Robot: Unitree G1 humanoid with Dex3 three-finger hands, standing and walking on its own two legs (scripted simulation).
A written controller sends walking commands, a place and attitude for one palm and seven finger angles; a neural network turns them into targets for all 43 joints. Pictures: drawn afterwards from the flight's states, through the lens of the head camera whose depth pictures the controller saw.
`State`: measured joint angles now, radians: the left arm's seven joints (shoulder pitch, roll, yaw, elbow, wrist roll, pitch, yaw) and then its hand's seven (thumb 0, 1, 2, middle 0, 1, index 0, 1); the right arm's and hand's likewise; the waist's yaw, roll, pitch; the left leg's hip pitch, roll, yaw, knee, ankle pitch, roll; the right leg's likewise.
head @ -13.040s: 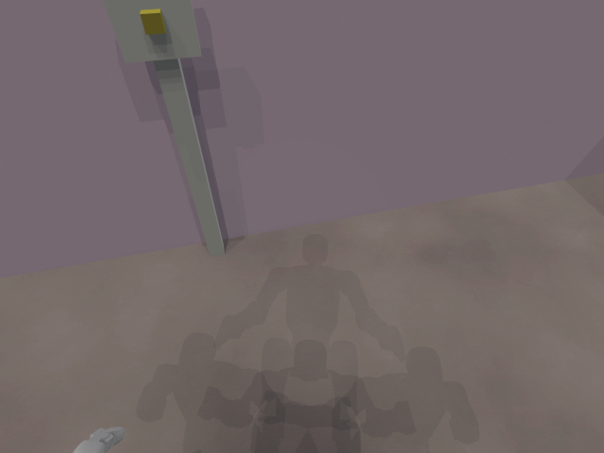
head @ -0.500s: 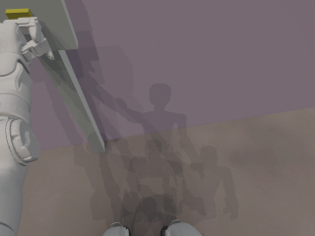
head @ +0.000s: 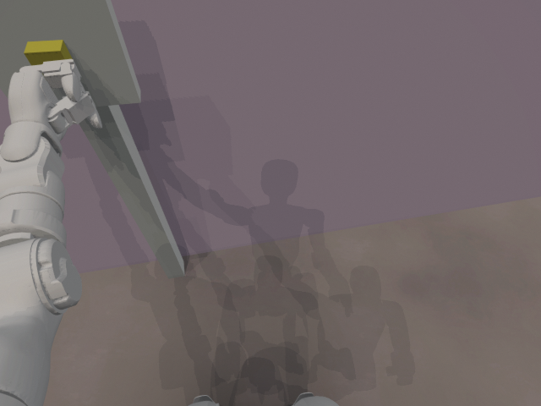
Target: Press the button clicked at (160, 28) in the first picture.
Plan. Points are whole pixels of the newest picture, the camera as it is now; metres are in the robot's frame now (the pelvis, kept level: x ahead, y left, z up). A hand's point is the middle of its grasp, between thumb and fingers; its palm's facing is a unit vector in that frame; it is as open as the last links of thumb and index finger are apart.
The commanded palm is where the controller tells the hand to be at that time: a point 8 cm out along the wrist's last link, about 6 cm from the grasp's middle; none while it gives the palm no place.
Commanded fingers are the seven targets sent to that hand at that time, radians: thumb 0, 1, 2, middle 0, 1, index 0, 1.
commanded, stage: pull the fist back off the button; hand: left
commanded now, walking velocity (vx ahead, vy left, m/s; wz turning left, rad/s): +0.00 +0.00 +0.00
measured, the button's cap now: (52, 59) +0.56 +0.25 +0.18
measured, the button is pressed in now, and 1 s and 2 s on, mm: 0 0 0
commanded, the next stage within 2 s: draw the hand back to the body in 0.58 s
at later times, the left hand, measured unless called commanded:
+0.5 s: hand (88, 142) +0.44 +0.20 +0.15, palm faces +0.13 -0.99 -0.01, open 3.1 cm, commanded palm +0.40 +0.25 +0.15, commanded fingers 0.00 0.90 0.90 -1.30 -1.50 -1.30 -1.50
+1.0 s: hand (63, 179) +0.37 +0.20 +0.16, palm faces +0.15 -0.99 -0.02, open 3.1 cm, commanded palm +0.33 +0.25 +0.17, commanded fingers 0.00 0.90 0.90 -1.30 -1.50 -1.30 -1.50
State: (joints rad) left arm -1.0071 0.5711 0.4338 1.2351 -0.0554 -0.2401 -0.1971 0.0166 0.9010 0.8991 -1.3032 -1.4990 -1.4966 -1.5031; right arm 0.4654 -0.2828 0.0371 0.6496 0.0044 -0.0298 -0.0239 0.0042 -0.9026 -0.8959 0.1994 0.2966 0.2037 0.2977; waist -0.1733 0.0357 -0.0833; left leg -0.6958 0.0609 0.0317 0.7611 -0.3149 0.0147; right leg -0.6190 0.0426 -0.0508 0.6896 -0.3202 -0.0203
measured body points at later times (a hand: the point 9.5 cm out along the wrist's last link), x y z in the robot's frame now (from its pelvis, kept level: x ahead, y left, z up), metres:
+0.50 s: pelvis +0.03 +0.00 +0.01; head +0.06 -0.01 +0.46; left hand +0.43 +0.25 +0.15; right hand +0.16 -0.25 -0.09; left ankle +0.03 +0.11 -0.71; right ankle +0.00 -0.11 -0.71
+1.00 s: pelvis +0.02 -0.02 +0.02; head +0.01 -0.04 +0.47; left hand +0.36 +0.26 +0.17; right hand +0.16 -0.26 -0.09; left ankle +0.03 +0.11 -0.71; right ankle +0.00 -0.11 -0.71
